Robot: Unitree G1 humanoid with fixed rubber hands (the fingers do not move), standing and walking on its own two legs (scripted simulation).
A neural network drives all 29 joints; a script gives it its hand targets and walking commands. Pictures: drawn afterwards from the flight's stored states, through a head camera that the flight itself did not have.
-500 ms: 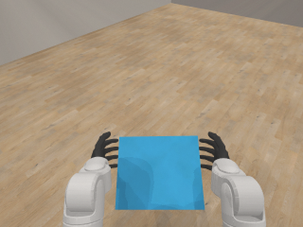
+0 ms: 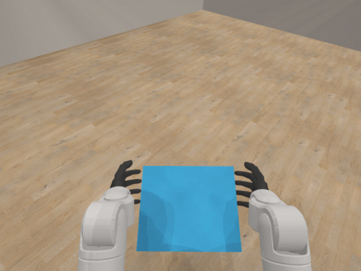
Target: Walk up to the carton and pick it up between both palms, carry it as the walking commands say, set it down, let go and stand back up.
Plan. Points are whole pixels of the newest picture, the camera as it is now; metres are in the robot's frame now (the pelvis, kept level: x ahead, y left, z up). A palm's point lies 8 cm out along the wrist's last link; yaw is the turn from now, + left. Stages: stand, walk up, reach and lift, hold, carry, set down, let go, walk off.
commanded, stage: carry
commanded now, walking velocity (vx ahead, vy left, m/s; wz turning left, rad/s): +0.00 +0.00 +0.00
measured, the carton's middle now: (187, 209) +0.28 +0.01 +0.00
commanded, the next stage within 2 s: hold in 1.86 s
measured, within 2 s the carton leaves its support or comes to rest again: neither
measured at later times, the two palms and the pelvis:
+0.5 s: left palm (131, 203) +0.23 +0.12 +0.11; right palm (277, 207) +0.24 -0.15 +0.11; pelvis -0.02 -0.03 +0.00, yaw +1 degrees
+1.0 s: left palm (152, 189) +0.27 +0.09 +0.09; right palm (285, 192) +0.28 -0.19 +0.09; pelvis +0.00 -0.06 +0.00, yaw +1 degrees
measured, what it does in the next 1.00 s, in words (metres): steps on the spot: right foot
